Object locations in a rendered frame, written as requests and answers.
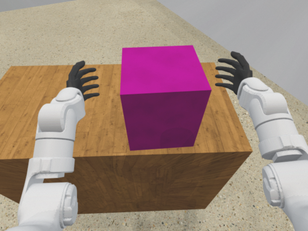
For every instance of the robot right forearm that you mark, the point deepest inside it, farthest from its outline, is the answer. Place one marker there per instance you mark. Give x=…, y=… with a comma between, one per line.
x=278, y=136

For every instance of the robot left forearm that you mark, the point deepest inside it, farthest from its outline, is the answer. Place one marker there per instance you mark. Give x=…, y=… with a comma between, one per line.
x=55, y=136

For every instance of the robot right hand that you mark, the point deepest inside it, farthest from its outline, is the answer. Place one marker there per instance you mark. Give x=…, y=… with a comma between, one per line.
x=241, y=71

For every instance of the robot right upper arm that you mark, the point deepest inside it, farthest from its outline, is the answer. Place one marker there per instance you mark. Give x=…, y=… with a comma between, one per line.
x=285, y=185

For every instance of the carton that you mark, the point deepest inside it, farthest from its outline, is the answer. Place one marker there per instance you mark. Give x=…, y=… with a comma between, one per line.
x=164, y=93

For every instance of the robot left upper arm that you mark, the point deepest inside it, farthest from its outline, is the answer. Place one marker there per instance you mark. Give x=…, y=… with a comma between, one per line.
x=48, y=207

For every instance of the robot left hand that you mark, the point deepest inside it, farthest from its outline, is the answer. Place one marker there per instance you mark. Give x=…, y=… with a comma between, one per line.
x=75, y=81

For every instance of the pedestal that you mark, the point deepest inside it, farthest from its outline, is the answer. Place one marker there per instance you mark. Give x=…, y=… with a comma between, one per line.
x=108, y=176

